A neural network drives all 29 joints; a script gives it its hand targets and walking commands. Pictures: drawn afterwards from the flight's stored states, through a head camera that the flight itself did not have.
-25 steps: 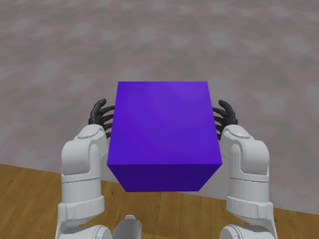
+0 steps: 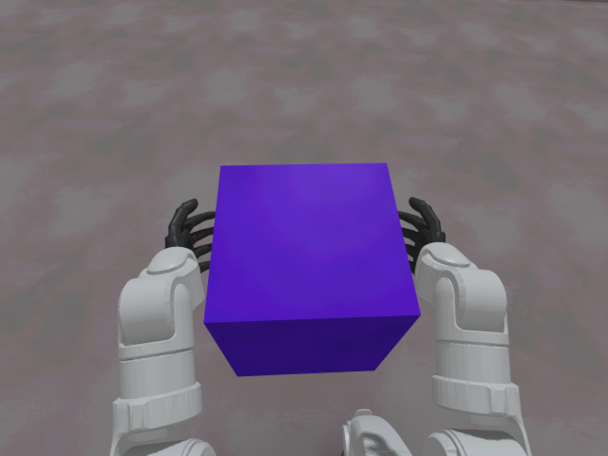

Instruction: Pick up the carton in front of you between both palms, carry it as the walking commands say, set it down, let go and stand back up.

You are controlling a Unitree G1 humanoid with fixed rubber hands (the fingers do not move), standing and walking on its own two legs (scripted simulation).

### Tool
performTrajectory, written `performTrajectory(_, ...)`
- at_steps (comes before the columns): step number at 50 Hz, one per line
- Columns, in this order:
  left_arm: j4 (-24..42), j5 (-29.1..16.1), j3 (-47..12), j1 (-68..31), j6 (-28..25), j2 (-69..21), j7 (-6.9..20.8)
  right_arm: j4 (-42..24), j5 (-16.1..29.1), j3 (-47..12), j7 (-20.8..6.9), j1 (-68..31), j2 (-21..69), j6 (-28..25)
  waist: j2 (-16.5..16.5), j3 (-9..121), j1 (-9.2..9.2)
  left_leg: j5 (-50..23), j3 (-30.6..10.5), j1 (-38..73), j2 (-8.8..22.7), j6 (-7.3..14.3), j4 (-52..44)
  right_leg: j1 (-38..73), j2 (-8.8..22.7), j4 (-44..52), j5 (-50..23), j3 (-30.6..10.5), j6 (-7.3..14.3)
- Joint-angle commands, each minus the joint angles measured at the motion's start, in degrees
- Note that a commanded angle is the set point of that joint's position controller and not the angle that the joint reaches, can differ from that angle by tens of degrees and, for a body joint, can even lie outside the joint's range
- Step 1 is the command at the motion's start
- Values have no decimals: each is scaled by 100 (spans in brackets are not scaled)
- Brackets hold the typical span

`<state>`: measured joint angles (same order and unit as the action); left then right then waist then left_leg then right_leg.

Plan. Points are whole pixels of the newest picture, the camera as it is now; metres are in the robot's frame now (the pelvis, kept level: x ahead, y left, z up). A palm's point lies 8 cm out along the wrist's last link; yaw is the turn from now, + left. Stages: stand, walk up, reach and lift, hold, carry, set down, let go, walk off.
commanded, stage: carry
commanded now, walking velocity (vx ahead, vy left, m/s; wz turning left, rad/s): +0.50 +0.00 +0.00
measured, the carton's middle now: (305, 278) +0.35 -0.02 +0.02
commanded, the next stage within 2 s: none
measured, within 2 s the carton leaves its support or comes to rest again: neither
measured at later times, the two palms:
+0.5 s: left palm (204, 121) +0.63 +0.13 +0.08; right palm (374, 113) +0.65 -0.17 +0.07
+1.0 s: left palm (201, 47) +0.88 +0.16 +0.08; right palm (343, 48) +0.86 -0.14 +0.09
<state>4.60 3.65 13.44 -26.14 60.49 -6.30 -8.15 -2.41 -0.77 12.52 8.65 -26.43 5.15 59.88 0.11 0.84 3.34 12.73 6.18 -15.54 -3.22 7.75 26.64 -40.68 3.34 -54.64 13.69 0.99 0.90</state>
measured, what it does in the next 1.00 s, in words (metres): walks ahead: right foot, then left foot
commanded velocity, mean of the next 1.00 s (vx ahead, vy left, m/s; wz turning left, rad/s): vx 0.50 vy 0.00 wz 0.00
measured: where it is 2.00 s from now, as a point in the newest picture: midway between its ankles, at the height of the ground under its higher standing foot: (279, 194)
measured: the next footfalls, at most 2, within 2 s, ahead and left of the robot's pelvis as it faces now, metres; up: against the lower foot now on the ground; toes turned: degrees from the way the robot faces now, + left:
right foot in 0.22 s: +0.34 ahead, -0.09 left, -0.01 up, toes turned -4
left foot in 0.74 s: +0.65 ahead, +0.10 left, -0.01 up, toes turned +10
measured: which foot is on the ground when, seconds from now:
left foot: down 0.00-0.22, up 0.24-0.72, down 0.74-1.00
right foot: up 0.00-0.20, down 0.22-0.74, up 0.76-1.00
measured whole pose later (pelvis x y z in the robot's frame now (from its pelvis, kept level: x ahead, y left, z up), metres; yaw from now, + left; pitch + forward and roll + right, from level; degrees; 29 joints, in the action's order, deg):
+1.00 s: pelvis +0.63 +0.01 +0.00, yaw +0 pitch +4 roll -1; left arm 24.8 4.0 3.5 -1.7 67.9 -7.3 -6.7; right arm -25.1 -3.0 3.5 7.6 -0.7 7.3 68.0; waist 0.0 7.7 1.4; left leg 10.6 10.7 -10.0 1.2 3.4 16.0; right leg -31.6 5.6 -48.8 13.9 4.7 -1.1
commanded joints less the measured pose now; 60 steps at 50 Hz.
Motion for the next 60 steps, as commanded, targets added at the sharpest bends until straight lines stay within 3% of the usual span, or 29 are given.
performTrajectory(1,450,-1399,-3945,-3388,-42,-4693,470,-872,1857,-4115,-742,-3783,4959,-20,554,2398,63,-3834,-1316,2569,1413,298,-347,-571,-97,534,-724,256,8)
performTrajectory(7,360,-1380,-3779,-3212,278,-4196,440,-572,1599,-3815,-642,-3313,4410,250,638,1852,221,-4116,-856,2617,1085,149,-148,159,-445,2487,-1816,713,210)
performTrajectory(9,236,-1338,-3638,-3201,367,-4063,438,-468,1546,-3745,-616,-3350,4362,327,825,1956,-23,-4788,-660,2283,1106,-39,264,1317,-607,2917,-1953,854,373)
performTrajectory(10,130,-1310,-3552,-3123,393,-4016,432,-432,1529,-3715,-604,-3417,4368,368,776,2168,-256,-4891,-427,2028,1052,-203,878,2224,-684,3172,-2031,964,395)
performTrajectory(11,45,-1264,-3461,-3089,410,-3995,430,-381,1508,-3685,-586,-3496,4366,401,505,2444,-488,-4060,-179,1387,893,-363,1827,3346,-477,3234,-2110,778,401)
performTrajectory(12,-43,-1210,-3314,-3015,434,-3880,426,-352,1501,-3651,-565,-3622,4366,442,-294,2986,-526,-1785,-113,192,745,-494,3013,4789,732,2458,-3347,-549,574)
performTrajectory(13,-193,-1159,-3252,-3214,444,-3802,392,-222,1502,-3626,-545,-3574,4477,479,-1516,3433,-584,1724,-361,-1847,-75,-792,4824,6379,2069,2428,-3294,-2798,1728)
performTrajectory(14,-325,-1269,-3293,-2891,431,-4046,404,-308,1461,-3617,-519,-3568,4442,483,-1264,3353,-731,1880,-701,-2546,-49,-646,5331,6192,1888,2994,-1845,-3305,1795)
performTrajectory(15,-131,-1406,-3387,-3161,385,-4296,455,-342,1446,-3613,-504,-3779,4655,452,-1023,3065,-669,1549,-815,-2783,188,-549,5244,5808,1627,3200,-1408,-2907,1538)
performTrajectory(16,31,-1594,-3574,-3531,349,-4614,525,-365,1413,-3596,-502,-3939,4853,404,-505,2806,-591,1165,-816,-2713,349,-514,4901,5264,1474,3346,-1454,-2479,1313)
performTrajectory(18,288,-1942,-3919,-4126,225,-5130,659,-386,1349,-3604,-527,-4036,5164,299,-235,2593,-469,787,-805,-2284,593,-550,4315,4403,1305,3618,-1200,-1901,1098)
performTrajectory(20,417,-2110,-4103,-4211,126,-5359,748,-399,1284,-3695,-551,-3851,5325,205,-349,2594,-417,619,-642,-2160,645,-635,3912,4172,1218,3789,-1211,-1528,1102)
performTrajectory(23,454,-2092,-4194,-3681,89,-5350,815,-454,1148,-3833,-547,-3286,5323,132,-497,2545,-425,336,-440,-2453,745,-788,3043,4490,1168,3904,-1957,-1116,1115)
performTrajectory(28,791,-1909,-4292,-2556,155,-5221,906,-1014,1176,-4233,-630,-2486,5379,153,-636,2214,-525,-563,-39,-2584,670,-891,1549,5174,849,3850,-3493,-416,744)
performTrajectory(32,1337,-1727,-4440,-1509,323,-5071,979,-1668,1307,-4573,-776,-1699,5346,323,-771,1864,-532,-1093,283,-2337,441,-818,487,5509,731,3723,-4380,-25,618)
performTrajectory(34,1516,-1679,-4504,-1025,434,-5042,1015,-1880,1394,-4672,-856,-1297,5329,461,-867,1753,-524,-1281,540,-1772,294,-754,-91,5432,679,3541,-4830,213,503)
performTrajectory(36,1782,-1727,-4536,-585,548,-5052,1062,-2142,1496,-4702,-927,-906,5319,586,-905,1992,-425,-1468,889,-284,73,-622,-602,4955,612,2648,-5346,548,300)
performTrajectory(37,1928,-1755,-4575,-506,604,-5005,1092,-2223,1491,-4682,-967,-661,5295,638,-727,2324,-306,-1385,720,978,254,-579,-648,4272,501,1847,-4551,734,128)
performTrajectory(38,2063,-1803,-4607,-483,667,-4947,1128,-2318,1448,-4623,-1004,-377,5233,693,-83,2761,-193,-1585,-567,2304,1285,-374,-393,3154,379,686,-2458,738,-37)
performTrajectory(39,2270,-1869,-4710,-443,736,-4983,1159,-2232,1420,-4549,-1037,-340,5187,689,1436,3206,-206,-1472,-3074,3825,2746,648,-502,1108,-302,-865,45,527,-219)
performTrajectory(40,2340,-1932,-4827,-446,767,-5021,1200,-2214,1464,-4576,-1081,-50,5350,707,1350,2873,-204,-1596,-3453,3657,2775,791,-946,264,-469,-1642,1461,94,-120)
performTrajectory(41,2351,-1947,-4884,-393,750,-5203,1239,-2398,1520,-4618,-1134,-58,5499,709,1014,2608,-211,-1749,-2892,3325,2607,678,-977,-4,-186,-1840,1376,-72,-1)
performTrajectory(42,2373,-1963,-4909,-365,722,-5376,1270,-2551,1556,-4685,-1179,-134,5658,705,400,2456,-221,-1841,-2423,2913,2526,479,-1043,77,59,-1573,1032,-149,29)
performTrajectory(43,2405,-1969,-4932,-381,696,-5476,1286,-2700,1619,-4759,-1210,-298,5736,695,146,2185,-243,-1714,-1993,2344,2390,260,-1214,260,233,-1134,764,-146,11)
performTrajectory(45,2410,-1920,-4973,-215,661,-5538,1274,-2841,1712,-4861,-1250,-320,5698,691,394,2025,-271,-938,-1381,1684,2119,-1,-1556,729,287,-364,409,42,-51)
performTrajectory(49,2441,-1709,-4934,137,678,-5307,1170,-2888,1741,-4861,-1323,-42,5300,748,768,1566,-275,-383,-746,1374,1879,29,-1987,626,301,865,-197,446,-270)
performTrajectory(55,2552,-1688,-4837,115,895,-4697,1057,-2805,1586,-4631,-1247,100,4646,931,802,905,-236,-1168,-182,1446,1669,-80,-1930,681,197,2114,-1090,897,-245)
performTrajectory(58,2450,-1744,-4748,-6,1010,-4417,1022,-2654,1484,-4504,-1153,58,4410,1033,893,670,-237,-1423,-63,1573,1703,-186,-1709,924,164,2503,-1210,960,-128)
performTrajectory(60,2351,-1759,-4657,-9,1059,-4344,1020,-2606,1464,-4489,-1110,-26,4391,1089,891,776,-287,-2102,123,1539,1689,-307,-1132,1632,-7,2732,-961,1197,-38)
